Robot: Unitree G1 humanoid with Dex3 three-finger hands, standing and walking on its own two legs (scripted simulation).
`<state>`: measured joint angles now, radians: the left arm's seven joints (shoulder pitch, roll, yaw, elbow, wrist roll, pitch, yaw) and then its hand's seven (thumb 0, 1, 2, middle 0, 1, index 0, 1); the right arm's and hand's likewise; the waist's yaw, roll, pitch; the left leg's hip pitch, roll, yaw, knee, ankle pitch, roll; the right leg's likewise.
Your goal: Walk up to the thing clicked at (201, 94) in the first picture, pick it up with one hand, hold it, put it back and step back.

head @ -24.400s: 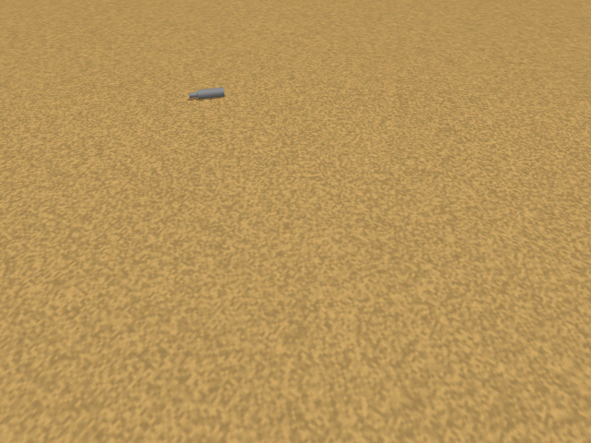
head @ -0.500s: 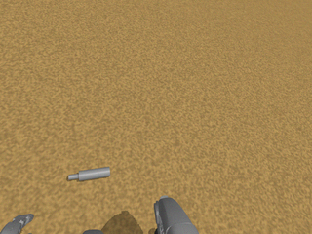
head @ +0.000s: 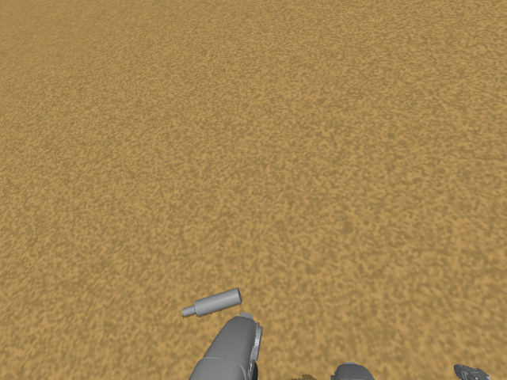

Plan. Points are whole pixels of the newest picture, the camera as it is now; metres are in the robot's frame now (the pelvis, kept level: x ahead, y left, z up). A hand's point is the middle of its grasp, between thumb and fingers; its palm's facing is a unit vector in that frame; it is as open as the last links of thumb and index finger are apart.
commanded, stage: walk up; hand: left
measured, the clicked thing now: (211, 303) +0.41 +0.33 -0.72
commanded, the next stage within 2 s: stand in 0.24 s
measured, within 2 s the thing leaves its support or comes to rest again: neither
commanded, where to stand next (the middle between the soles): +0.05 +0.05 m, yaw +4 degrees
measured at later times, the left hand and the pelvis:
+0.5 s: hand out of the picture +0.03 +0.32 -0.16, palm faces +0.10 -0.94 -0.34, open 7.4 cm; pelvis -0.04 +0.05 +0.01, yaw +5 degrees
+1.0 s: hand out of the picture +0.02 +0.25 -0.14, palm faces +0.05 -0.97 -0.25, open 7.4 cm; pelvis -0.06 +0.03 +0.02, yaw +4 degrees
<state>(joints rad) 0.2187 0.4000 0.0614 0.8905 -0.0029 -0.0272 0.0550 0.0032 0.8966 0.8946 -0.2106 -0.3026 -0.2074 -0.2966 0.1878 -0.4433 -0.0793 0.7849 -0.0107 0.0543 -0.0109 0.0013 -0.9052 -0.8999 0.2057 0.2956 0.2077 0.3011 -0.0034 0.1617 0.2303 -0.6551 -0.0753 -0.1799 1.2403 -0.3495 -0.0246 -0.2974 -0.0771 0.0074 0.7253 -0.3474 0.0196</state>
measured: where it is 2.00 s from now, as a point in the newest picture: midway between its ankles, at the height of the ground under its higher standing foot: outside the picture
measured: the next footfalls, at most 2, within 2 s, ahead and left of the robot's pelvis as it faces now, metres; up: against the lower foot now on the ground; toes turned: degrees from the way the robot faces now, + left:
left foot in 0.22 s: +0.01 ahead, +0.19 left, +0.00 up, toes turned +2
right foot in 0.60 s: +0.03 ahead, -0.07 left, +0.00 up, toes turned +2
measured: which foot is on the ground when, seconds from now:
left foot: up 0.00-0.20, down 0.22-1.00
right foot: down 0.00-0.24, up 0.26-0.58, down 0.60-1.00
